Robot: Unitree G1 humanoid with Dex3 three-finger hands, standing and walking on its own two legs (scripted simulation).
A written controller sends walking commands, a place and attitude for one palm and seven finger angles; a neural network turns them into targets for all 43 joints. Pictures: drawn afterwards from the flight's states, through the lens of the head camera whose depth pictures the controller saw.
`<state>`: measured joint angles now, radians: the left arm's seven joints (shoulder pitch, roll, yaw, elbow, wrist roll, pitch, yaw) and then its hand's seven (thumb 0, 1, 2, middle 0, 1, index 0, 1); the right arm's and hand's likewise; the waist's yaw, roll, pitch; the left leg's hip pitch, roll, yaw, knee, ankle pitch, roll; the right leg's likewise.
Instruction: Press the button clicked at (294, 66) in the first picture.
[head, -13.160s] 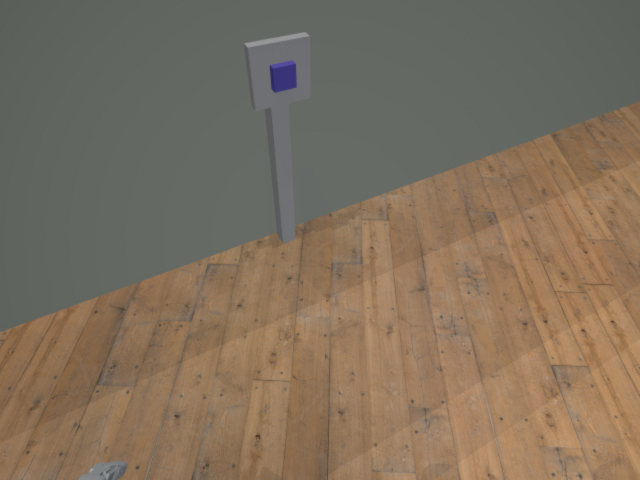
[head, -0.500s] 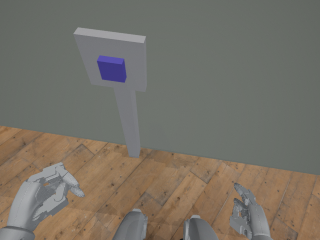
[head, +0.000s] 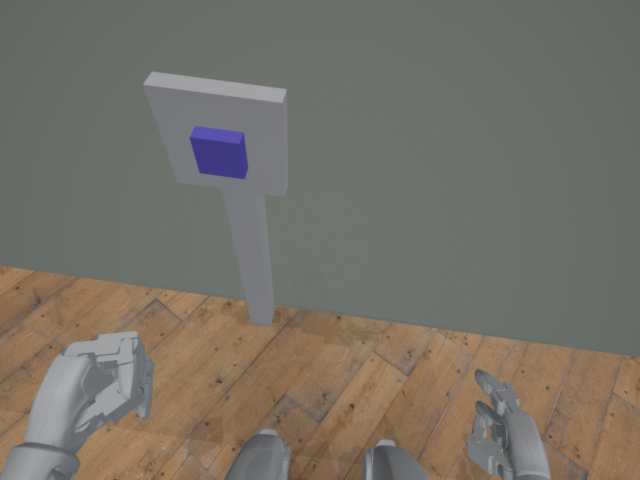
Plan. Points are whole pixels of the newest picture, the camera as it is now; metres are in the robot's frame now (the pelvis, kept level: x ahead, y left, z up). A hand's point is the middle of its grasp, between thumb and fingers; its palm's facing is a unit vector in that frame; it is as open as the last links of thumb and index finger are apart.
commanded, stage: raise the hand and make a fist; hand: left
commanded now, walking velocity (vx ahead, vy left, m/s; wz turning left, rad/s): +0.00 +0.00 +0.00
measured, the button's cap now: (221, 151) +0.53 +0.19 +0.07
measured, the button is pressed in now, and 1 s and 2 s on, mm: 0 0 0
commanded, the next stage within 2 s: aim a knuckle at the button in 0.78 s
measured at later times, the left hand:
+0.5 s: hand (158, 363) +0.23 +0.19 +0.06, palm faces -0.06 -1.00 -0.03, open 3.1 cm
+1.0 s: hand (160, 359) +0.23 +0.19 +0.06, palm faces -0.06 -1.00 -0.04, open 3.1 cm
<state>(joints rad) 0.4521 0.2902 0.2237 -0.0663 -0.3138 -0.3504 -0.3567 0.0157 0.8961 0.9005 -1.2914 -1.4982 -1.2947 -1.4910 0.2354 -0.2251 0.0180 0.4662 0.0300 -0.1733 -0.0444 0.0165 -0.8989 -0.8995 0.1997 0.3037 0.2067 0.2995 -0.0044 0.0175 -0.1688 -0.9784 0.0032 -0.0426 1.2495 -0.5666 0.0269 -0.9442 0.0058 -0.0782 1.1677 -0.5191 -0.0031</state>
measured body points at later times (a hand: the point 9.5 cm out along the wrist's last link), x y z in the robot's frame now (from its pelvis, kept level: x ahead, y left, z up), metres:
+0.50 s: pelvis +0.01 -0.01 +0.01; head +0.07 +0.00 +0.45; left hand +0.23 +0.25 +0.06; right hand +0.18 -0.25 -0.06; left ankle +0.02 +0.10 -0.64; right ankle +0.03 -0.13 -0.64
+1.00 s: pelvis +0.01 -0.01 +0.01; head +0.07 +0.00 +0.45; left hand +0.23 +0.24 +0.06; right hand +0.19 -0.25 -0.06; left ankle +0.02 +0.10 -0.64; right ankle +0.03 -0.13 -0.64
